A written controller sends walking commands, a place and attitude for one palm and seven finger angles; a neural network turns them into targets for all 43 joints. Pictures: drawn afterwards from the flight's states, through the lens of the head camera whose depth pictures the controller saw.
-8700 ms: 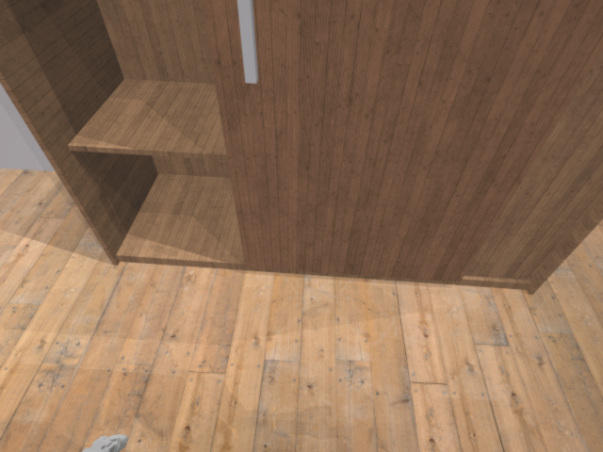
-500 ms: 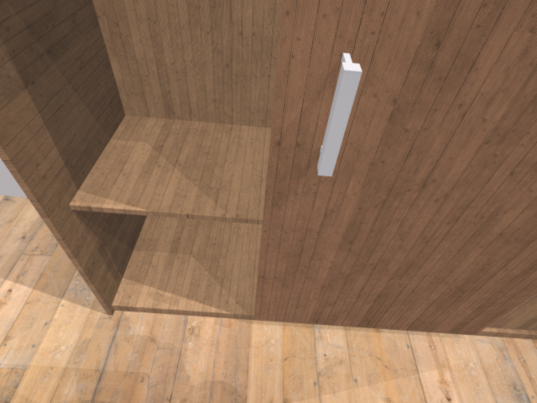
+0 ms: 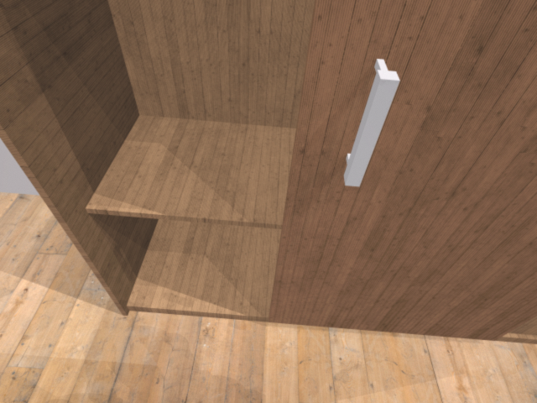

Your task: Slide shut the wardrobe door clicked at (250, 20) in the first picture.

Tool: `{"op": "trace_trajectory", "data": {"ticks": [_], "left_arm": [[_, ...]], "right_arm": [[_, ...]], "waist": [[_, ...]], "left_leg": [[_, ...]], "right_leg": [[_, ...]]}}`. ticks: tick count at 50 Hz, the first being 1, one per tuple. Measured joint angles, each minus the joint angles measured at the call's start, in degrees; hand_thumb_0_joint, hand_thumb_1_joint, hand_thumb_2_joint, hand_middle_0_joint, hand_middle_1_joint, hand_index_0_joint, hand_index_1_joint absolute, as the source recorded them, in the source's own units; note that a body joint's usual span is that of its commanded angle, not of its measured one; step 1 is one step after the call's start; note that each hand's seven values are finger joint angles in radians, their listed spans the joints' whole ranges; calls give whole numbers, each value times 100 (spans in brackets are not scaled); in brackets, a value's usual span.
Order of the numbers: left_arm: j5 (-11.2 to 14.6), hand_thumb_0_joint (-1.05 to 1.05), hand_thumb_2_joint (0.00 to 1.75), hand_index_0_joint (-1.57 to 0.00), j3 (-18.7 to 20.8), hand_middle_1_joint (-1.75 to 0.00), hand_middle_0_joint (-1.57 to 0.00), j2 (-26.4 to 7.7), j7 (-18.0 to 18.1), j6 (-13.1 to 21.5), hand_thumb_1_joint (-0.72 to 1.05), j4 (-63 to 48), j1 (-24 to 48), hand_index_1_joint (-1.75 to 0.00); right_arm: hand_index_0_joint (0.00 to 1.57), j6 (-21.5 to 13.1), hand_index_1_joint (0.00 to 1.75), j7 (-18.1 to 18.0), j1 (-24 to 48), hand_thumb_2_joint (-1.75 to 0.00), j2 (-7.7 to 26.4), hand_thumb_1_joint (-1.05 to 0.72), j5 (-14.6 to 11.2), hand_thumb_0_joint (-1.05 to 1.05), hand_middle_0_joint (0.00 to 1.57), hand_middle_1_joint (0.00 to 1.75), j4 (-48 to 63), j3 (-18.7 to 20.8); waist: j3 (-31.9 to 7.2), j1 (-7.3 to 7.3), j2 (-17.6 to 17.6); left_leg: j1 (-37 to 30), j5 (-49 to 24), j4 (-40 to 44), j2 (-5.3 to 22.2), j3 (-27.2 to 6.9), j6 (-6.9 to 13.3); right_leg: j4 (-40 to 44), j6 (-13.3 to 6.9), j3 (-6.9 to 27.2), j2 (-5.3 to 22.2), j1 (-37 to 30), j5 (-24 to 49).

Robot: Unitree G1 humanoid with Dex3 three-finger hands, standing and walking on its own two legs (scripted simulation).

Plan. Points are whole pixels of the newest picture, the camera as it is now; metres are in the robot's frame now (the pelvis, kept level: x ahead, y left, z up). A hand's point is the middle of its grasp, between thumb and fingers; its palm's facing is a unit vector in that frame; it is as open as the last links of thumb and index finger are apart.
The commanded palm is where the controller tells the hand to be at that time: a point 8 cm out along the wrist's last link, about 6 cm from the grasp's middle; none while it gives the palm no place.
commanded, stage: come to a stop and stand still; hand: right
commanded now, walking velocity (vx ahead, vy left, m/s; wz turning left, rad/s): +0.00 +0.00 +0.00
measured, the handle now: (365, 127) +0.49 -0.10 +0.18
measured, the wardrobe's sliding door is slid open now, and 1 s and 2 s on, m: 0.54 0.54 0.54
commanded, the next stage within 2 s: look again from close up in 0.12 s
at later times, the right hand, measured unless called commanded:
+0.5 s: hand out of the picture -0.01 -0.15 -0.17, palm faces +0.03 +0.98 -0.19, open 7.3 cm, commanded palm none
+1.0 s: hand out of the picture -0.01 -0.15 -0.17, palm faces +0.03 +0.98 -0.19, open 7.3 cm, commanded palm none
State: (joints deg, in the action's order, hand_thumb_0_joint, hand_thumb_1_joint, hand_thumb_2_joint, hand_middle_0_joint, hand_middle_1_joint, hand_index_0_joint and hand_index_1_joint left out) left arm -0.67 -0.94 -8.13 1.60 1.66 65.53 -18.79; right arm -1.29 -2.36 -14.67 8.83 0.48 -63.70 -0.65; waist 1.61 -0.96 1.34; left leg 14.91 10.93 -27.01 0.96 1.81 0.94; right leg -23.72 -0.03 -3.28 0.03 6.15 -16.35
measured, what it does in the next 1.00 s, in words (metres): stands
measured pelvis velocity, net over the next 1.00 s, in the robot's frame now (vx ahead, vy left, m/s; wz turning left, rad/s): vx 0.01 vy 0.01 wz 0.00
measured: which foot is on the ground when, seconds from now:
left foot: down 0.00-1.00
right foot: down 0.00-1.00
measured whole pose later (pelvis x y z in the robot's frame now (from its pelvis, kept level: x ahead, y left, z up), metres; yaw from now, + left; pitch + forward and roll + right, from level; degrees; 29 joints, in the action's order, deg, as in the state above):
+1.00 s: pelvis +0.01 +0.01 +0.00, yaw +0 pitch -1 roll +0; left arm -0.5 -1.1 -6.4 2.0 1.9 66.2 -20.3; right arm -1.3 -2.3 -18.0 7.2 0.6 -64.7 -0.6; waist 1.1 -0.2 0.5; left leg 13.6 10.8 -25.3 -0.3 2.6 1.8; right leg -22.9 0.9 -2.7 1.3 5.3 -16.5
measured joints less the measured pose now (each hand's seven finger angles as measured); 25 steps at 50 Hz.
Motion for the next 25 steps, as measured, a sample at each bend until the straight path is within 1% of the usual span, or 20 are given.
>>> {"op": "trace_trajectory", "data": {"ticks": [14,25], "left_arm": [[7,0,90,-20,11,-30,-20,-50,8,3,91,-33,107,-30],[9,0,90,-20,-3,-30,-20,12,8,-2,91,2,32,-30]], "right_arm": [[20,9,30,26,-173,-90,-65,-93,6,1,20,30,-73,-20],[20,4,30,35,-293,-90,-140,-92,10,1,20,30,-103,-24]], "waist": [[-36,60,-13],[-43,81,-38]], "left_leg": [[-121,-46,162,-101,61,82],[-150,-76,240,-138,87,108]], "right_leg": [[118,86,46,103,-91,39],[152,112,68,142,-95,55]]}}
